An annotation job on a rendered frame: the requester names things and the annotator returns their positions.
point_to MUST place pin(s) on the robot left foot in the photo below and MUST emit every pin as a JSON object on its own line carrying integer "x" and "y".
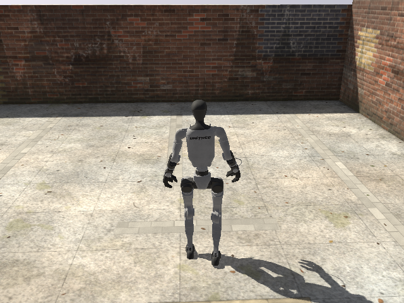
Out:
{"x": 190, "y": 253}

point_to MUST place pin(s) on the right robot forearm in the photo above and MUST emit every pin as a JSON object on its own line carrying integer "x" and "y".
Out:
{"x": 233, "y": 164}

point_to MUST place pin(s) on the right robot thigh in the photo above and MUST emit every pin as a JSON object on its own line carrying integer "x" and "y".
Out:
{"x": 217, "y": 195}

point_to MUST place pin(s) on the robot right upper arm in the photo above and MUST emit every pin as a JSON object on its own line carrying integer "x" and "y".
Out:
{"x": 224, "y": 143}

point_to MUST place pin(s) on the robot left upper arm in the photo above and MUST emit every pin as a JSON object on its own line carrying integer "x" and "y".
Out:
{"x": 177, "y": 144}

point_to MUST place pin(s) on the left robot forearm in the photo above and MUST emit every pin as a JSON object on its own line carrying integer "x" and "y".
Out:
{"x": 170, "y": 167}

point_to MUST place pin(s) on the right robot hand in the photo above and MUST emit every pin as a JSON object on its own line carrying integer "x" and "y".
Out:
{"x": 237, "y": 175}

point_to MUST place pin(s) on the left robot hand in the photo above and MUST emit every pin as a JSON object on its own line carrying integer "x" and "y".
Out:
{"x": 170, "y": 179}

